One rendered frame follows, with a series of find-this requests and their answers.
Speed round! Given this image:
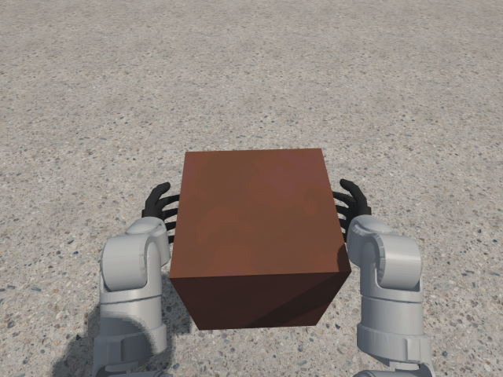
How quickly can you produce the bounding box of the carton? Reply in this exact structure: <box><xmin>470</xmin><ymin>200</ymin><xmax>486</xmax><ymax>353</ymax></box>
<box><xmin>169</xmin><ymin>148</ymin><xmax>352</xmax><ymax>331</ymax></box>

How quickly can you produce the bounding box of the left robot hand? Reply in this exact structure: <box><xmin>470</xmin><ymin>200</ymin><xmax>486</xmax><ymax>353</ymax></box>
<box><xmin>141</xmin><ymin>182</ymin><xmax>180</xmax><ymax>243</ymax></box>

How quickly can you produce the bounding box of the right robot hand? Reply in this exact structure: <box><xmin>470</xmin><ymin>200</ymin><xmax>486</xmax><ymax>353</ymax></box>
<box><xmin>332</xmin><ymin>179</ymin><xmax>372</xmax><ymax>243</ymax></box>

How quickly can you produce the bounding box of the right robot forearm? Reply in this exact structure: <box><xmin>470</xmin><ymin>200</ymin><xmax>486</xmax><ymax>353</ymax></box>
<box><xmin>347</xmin><ymin>214</ymin><xmax>435</xmax><ymax>377</ymax></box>

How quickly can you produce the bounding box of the left robot forearm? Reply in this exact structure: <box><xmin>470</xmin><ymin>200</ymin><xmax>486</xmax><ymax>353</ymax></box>
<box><xmin>91</xmin><ymin>217</ymin><xmax>171</xmax><ymax>377</ymax></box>

